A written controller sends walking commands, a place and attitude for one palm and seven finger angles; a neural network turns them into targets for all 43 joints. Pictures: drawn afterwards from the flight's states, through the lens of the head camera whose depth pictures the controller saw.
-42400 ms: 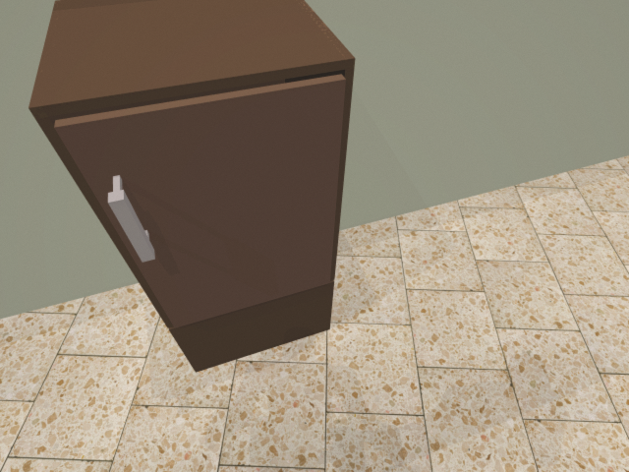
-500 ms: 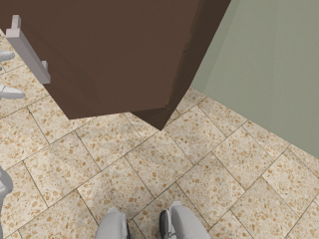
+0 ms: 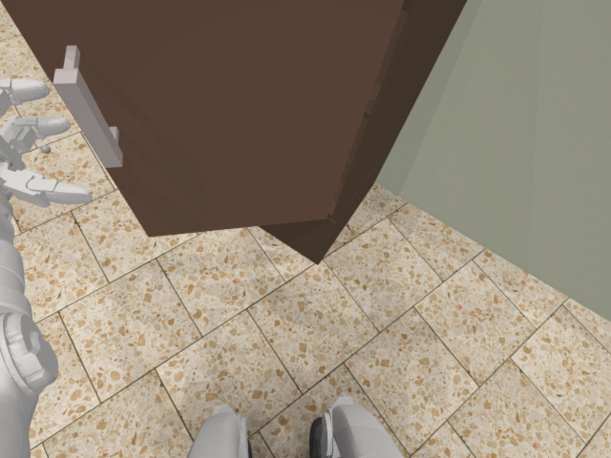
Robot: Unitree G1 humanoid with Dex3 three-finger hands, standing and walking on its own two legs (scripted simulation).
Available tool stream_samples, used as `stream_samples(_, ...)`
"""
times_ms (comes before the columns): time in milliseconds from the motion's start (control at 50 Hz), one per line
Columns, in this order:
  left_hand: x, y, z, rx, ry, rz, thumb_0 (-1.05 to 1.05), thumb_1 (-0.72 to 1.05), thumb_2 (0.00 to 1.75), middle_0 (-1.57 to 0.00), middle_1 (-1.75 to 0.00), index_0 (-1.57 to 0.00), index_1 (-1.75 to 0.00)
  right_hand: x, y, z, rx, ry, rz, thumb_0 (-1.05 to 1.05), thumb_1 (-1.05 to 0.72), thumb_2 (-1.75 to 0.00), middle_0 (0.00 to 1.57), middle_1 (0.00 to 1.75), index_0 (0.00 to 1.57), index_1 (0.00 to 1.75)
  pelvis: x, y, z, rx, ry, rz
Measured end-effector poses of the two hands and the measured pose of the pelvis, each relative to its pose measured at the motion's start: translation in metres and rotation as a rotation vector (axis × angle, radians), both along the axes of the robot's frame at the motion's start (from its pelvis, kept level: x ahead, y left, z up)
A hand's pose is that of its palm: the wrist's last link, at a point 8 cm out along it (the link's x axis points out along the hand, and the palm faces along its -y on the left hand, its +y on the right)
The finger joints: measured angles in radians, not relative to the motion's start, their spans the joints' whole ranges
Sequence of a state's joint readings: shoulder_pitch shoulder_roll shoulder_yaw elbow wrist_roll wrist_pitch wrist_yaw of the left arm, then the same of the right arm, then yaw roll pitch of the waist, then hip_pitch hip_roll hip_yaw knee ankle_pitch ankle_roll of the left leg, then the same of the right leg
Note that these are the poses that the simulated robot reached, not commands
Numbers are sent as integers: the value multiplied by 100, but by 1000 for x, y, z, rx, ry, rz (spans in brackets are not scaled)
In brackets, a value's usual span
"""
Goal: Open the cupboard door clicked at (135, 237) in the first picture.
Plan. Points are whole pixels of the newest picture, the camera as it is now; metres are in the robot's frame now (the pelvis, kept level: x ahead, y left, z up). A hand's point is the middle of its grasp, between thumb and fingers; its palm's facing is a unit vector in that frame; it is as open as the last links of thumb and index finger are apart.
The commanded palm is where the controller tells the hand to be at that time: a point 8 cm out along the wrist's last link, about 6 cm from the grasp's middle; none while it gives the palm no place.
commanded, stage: move the hooked fingers beside the handle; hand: left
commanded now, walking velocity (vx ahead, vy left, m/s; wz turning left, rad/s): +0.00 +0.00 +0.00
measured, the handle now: (94, 111) +0.54 +0.25 +0.06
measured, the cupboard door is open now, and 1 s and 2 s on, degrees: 43 43 43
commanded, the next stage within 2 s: slide the fingers in behind the handle in 0.24 s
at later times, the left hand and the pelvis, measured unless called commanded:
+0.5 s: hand (45, 144) +0.48 +0.29 +0.07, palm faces +0.10 -1.00 -0.01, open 14.0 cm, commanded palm +0.46 +0.33 +0.06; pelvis +0.00 -0.01 -0.01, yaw +0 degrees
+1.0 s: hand (69, 152) +0.47 +0.26 +0.07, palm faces +0.10 -0.99 +0.00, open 14.0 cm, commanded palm +0.45 +0.29 +0.06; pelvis +0.00 +0.00 +0.00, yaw +0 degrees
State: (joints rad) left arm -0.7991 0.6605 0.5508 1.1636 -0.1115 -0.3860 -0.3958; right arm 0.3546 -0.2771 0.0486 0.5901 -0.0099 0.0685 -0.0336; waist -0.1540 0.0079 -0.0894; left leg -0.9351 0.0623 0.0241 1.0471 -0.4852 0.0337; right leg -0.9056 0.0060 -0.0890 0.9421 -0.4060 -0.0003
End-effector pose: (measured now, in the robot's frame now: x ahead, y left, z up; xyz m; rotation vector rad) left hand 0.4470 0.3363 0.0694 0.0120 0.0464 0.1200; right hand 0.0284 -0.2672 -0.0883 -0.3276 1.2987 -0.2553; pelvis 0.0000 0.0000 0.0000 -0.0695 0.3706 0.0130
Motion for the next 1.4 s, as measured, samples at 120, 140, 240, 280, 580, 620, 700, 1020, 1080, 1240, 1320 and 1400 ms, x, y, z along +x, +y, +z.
stream_samples(120, 4, 9, 4, 15, -13, 21, -1, -50, 30, -30, -120, -30, -120, -11, -6, -2, -11, 20, -12, 0, -91, -90, 21, 30, 21, 30, -3, -5, -3, -1, 8, -3)
stream_samples(140, 4, 10, 5, 19, -9, 17, -1, -50, 30, -30, -120, -30, -120, -13, -7, -2, -12, 29, -14, 0, -91, -90, 21, 30, 21, 30, -4, -6, -4, -1, 10, -3)
stream_samples(240, 3, 12, 6, 13, 5, -7, -1, -50, 30, -30, -120, -30, -120, -27, -11, -2, -14, 77, -25, 0, -91, -90, 20, 30, 20, 30, -4, -8, -4, -1, 18, -2)
stream_samples(280, 4, 12, 4, -1, 8, -10, -1, -50, 30, -30, -120, -30, -120, -31, -12, -2, -17, 89, -30, 0, -91, -90, 20, 30, 20, 30, -4, -8, -4, -1, 22, -3)
stream_samples(580, 9, -2, -3, -12, -8, -26, -1, -50, 30, -30, -120, -30, -120, -29, -9, 0, -16, 77, -47, 0, -91, -90, 20, 30, 20, 30, -2, -6, -4, -4, 27, -9)
stream_samples(620, 8, -4, -2, -10, -9, -24, -1, -50, 30, -30, -120, -30, -120, -26, -7, 0, -9, 64, -48, 0, -91, -90, 20, 30, 20, 30, -1, -5, -3, -4, 24, -10)
stream_samples(700, 5, -8, 2, -6, -21, -19, -1, -50, 30, -30, -120, -30, -120, -19, -2, -1, 9, 42, -44, 0, -91, -90, 20, 30, 20, 30, 1, -4, -1, -2, 14, -11)
stream_samples(1020, -2, -27, -2, -14, -26, -16, -1, -50, 30, -30, -120, -30, -120, -5, 3, -5, 27, 0, -12, 0, -91, -90, 21, 30, 20, 30, -1, -1, -1, 3, -10, 1)
stream_samples(1080, 1, -33, -3, -7, -28, -23, -1, -50, 30, -30, -120, -30, -120, -7, 2, -6, 24, 5, -11, 0, -91, -90, 20, 30, 20, 30, -3, -2, -2, 4, -9, 3)
stream_samples(1240, 5, -47, 1, -13, -38, -20, -1, -50, 30, -30, -120, -30, -120, -16, 0, -8, 34, 17, -32, 0, -91, -90, 20, 30, 20, 30, -3, -4, -1, 9, -10, -4)
stream_samples(1320, 6, -51, 0, -4, -20, -16, -1, -50, 30, -30, -120, -30, -120, -20, -1, -8, 43, 22, -40, 0, -91, -90, 20, 30, 20, 30, -3, -6, -1, 12, -12, -5)
stream_samples(1400, 6, -56, -1, -8, -27, -10, -1, -50, 30, -30, -120, -30, -120, -23, -2, -9, 47, 28, -42, 0, -91, -90, 20, 30, 20, 30, -3, -9, -1, 15, -11, -5)
